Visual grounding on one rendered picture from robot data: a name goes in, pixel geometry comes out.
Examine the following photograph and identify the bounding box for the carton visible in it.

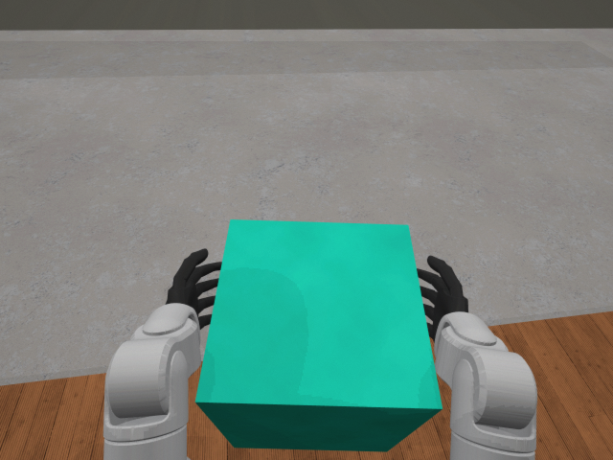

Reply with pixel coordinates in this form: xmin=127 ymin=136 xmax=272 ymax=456
xmin=195 ymin=219 xmax=443 ymax=452

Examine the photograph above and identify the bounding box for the left robot forearm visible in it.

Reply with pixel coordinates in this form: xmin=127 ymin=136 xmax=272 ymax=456
xmin=103 ymin=303 xmax=201 ymax=460

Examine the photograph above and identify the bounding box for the left robot hand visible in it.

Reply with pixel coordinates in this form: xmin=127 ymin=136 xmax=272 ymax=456
xmin=166 ymin=248 xmax=222 ymax=330

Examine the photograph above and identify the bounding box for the right robot hand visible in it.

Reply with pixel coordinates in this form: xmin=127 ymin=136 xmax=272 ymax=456
xmin=417 ymin=256 xmax=468 ymax=343

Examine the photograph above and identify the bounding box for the right robot forearm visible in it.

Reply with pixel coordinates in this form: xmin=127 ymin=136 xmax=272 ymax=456
xmin=434 ymin=311 xmax=537 ymax=460

